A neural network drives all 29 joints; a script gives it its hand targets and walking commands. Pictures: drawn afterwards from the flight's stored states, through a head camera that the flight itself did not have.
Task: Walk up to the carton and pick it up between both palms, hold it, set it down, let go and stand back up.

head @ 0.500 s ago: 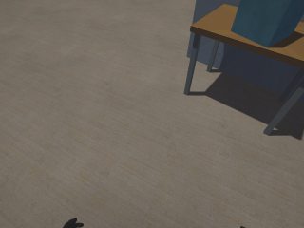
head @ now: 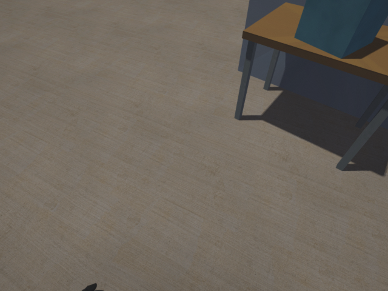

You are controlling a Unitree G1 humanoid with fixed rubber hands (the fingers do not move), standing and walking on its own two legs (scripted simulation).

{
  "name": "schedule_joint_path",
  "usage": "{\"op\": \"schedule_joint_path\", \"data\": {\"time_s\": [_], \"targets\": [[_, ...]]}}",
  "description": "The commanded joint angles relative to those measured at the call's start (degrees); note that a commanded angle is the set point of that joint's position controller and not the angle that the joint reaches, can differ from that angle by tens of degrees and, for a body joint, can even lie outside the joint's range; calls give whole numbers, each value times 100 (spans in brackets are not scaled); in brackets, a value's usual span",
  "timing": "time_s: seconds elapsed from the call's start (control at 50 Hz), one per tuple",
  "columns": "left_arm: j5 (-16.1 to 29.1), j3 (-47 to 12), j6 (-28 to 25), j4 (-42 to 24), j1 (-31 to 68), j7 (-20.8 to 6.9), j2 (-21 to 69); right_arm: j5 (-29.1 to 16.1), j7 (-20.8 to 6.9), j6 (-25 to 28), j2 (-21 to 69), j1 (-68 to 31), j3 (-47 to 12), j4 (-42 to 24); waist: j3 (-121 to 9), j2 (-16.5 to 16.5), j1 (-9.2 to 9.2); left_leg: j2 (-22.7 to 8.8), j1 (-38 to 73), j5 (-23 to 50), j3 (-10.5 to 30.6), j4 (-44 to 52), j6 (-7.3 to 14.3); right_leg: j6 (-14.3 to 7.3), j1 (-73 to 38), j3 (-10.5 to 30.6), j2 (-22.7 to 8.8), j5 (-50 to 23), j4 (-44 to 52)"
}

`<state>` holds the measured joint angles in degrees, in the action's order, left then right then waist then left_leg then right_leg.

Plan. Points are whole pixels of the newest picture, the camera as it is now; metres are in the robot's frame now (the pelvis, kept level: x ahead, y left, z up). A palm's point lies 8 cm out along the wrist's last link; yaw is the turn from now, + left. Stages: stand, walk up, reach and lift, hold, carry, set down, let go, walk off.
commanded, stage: stand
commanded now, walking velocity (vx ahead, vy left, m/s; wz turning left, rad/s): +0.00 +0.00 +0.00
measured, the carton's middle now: (344, 13) +1.32 -0.70 +0.03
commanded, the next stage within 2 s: walk up in 0.64 s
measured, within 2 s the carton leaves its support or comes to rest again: neither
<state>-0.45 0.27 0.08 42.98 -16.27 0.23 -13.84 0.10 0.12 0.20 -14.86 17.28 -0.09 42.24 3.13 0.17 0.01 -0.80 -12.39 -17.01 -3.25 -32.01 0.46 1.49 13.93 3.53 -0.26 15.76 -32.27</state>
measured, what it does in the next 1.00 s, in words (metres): stands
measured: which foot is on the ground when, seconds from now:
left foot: down 0.00-1.00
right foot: down 0.00-0.88, up 0.90-1.00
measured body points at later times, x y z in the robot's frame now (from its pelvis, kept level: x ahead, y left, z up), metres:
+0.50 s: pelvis +0.00 +0.00 +0.00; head +0.01 +0.00 +0.45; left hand +0.09 +0.25 -0.12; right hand +0.07 -0.26 -0.12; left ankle +0.00 +0.11 -0.73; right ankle +0.02 -0.14 -0.73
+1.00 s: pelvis +0.01 -0.01 +0.00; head +0.02 -0.02 +0.45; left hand +0.11 +0.25 -0.13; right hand +0.05 -0.29 -0.12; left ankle +0.00 +0.11 -0.73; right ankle +0.02 -0.13 -0.69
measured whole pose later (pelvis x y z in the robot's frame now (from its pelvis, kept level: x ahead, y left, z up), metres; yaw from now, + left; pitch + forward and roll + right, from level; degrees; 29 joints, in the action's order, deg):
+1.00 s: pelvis +0.01 -0.01 +0.00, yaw -9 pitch -3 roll +1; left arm -3.5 3.0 2.4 43.6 -20.6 -3.5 -15.1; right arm 4.5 1.3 2.6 -16.7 18.1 1.9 43.9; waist 2.7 0.2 -0.8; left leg -4.8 -9.0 -20.7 -11.7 -32.7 0.8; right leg 0.5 26.0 -0.1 -1.7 25.1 -56.4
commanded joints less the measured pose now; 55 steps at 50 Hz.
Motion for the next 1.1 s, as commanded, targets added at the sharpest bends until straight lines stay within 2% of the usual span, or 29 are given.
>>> {"op": "schedule_joint_path", "data": {"time_s": [0.0,0.04,0.1,0.16,0.3,0.34,0.38,0.6,0.8,0.82,0.84,0.86,0.88,0.92,0.96,1.0,1.02,1.04,1.08], "targets": [[-5,216,-105,-405,-87,28,-819,-5,38,86,-770,182,241,-431,-25,20,-26,-518,-119,322,604,897,143,-279,133,411,-362,-643,689],[8,204,-105,-389,-95,31,-798,1,35,86,-783,154,240,-415,-74,-46,-14,-506,-116,301,581,902,140,-277,119,419,-365,-628,696],[6,199,-108,-382,-74,35,-820,1,35,90,-767,185,231,-410,-95,86,-27,-532,-62,342,598,868,145,-267,154,396,-350,-665,701],[0,199,-103,-373,-79,36,-773,0,44,93,-797,179,239,-397,-116,-78,1,-536,-133,312,593,936,146,-258,98,399,-337,-657,656],[7,185,-110,-311,-104,44,-767,-2,46,91,-780,247,246,-334,-93,60,-22,-548,-93,347,599,928,148,-262,125,422,-334,-696,676],[7,188,-103,-291,-139,45,-779,-10,48,91,-782,224,232,-332,-56,-61,4,-560,-131,313,574,971,143,-255,123,437,-325,-732,664],[19,187,-108,-286,-126,48,-804,-7,47,85,-752,255,234,-333,-79,40,-21,-539,-95,306,542,942,135,-264,119,466,-336,-723,691],[5,173,-119,-218,-110,62,-799,-3,58,83,-775,284,251,-280,-133,100,-37,-555,63,478,513,916,130,-255,137,468,-318,-874,678],[3,167,-108,-127,-157,77,-796,-9,64,70,-776,325,234,-154,-27,-1,-39,-574,23,357,464,999,142,-237,168,512,-291,-843,692],[-118,400,-53,-290,-300,-142,-1044,381,50,144,-1227,632,613,-362,-399,-496,-247,-954,1553,-2653,1005,1020,693,-467,1857,593,7,1899,-205],[-151,372,13,-483,143,-268,-801,512,95,178,-1595,837,739,-227,101,-1268,-584,-2228,1899,-3673,2240,2076,1244,-255,3117,-268,195,1383,-1682],[-313,419,92,-633,391,-325,-845,533,162,215,-1656,858,732,-114,469,-908,-631,-3162,1575,-3556,2810,2466,1682,-145,3646,-147,-333,1305,-2729],[-388,495,145,-636,290,-374,-968,505,216,253,-1589,674,697,-56,612,-492,-474,-3247,1216,-3292,2715,2437,1750,-104,3556,20,-575,1174,-2947],[-380,591,82,-723,93,-458,-1034,493,206,403,-1435,420,603,-46,666,-266,-345,-3003,722,-2918,2202,2384,1665,-97,3034,167,-823,1004,-2868],[-244,617,49,-754,18,-543,-930,464,172,472,-1415,-23,591,-33,705,-572,-247,-2803,330,-2812,1486,2455,1506,-102,2631,142,-923,877,-2650],[-121,583,39,-772,-112,-619,-748,454,158,479,-1519,-385,622,-16,782,-1016,-92,-2602,94,-2627,730,2455,1379,-142,2235,-18,-966,781,-2244],[-76,564,9,-769,-123,-634,-700,447,137,473,-1525,-470,629,-17,803,-1139,-82,-2449,33,-2432,348,2344,1295,-178,1973,-161,-965,740,-1893],[-65,573,-30,-723,-63,-631,-701,468,95,469,-1401,-482,600,-88,654,-1145,-137,-2191,266,-2149,38,2155,1163,-193,1913,-296,-865,718,-1507],[-65,584,-117,-640,-162,-603,-680,427,42,420,-1413,-465,600,-51,629,-1137,-119,-1877,-169,-2105,-515,1781,1081,-280,1135,-749,-686,400,-1107]]}}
